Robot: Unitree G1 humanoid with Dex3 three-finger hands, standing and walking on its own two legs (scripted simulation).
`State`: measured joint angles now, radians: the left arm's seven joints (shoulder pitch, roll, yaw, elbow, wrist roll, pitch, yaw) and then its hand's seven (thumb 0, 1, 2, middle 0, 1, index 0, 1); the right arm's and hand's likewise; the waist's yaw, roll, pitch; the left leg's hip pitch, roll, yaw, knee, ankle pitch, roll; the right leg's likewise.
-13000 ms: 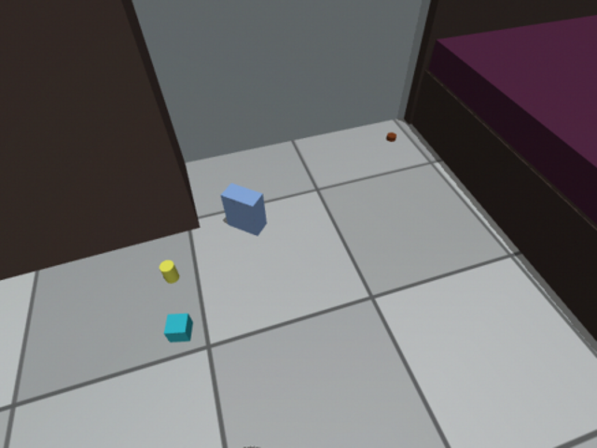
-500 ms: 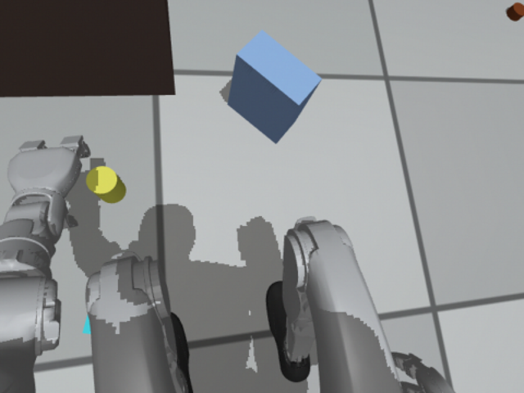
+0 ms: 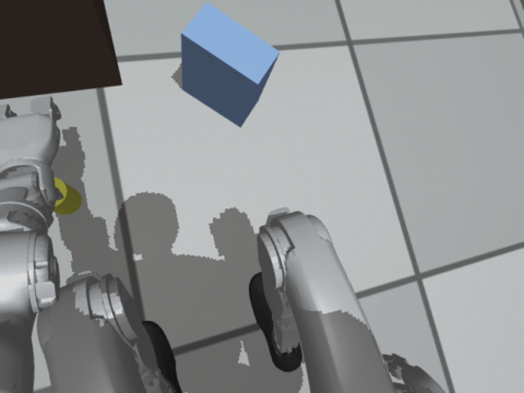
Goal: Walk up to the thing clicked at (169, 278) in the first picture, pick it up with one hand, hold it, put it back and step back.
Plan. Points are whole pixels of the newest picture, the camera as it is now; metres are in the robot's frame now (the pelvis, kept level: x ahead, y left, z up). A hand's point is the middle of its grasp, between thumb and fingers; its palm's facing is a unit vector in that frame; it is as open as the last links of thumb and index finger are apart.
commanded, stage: rest palm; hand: left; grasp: from above
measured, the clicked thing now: (58, 196) +0.48 +0.23 -0.28
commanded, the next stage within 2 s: close in 0.92 s
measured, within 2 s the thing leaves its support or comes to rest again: neither
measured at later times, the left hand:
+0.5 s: hand (51, 196) +0.47 +0.23 -0.24, palm faces -0.40 -0.04 -0.91, open 14.2 cm
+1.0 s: hand (54, 201) +0.46 +0.23 -0.25, palm faces -0.48 -0.11 -0.87, open 14.3 cm
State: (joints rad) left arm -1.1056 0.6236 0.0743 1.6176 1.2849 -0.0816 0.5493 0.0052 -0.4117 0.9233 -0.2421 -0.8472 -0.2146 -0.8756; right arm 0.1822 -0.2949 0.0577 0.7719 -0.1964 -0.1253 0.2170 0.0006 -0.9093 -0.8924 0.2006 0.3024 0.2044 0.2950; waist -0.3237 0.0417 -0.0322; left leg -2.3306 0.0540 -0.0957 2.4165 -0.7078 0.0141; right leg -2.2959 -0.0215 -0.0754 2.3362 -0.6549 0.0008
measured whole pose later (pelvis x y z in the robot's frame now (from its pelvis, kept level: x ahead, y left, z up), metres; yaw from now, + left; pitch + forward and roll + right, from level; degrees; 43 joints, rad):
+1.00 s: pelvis +0.00 +0.01 -0.03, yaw -4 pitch +29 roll -11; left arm -1.02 0.81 0.11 1.71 1.29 -0.26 0.60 0.00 -0.57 1.05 -0.10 -0.97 -0.06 -1.01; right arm 0.18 -0.31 0.18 0.78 -0.27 -0.22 0.32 0.00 -0.91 -0.90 0.20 0.30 0.20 0.29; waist -0.37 -0.07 0.11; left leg -2.35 0.04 -0.19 2.55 -0.73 0.01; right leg -2.27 -0.01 -0.15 2.40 -0.65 0.01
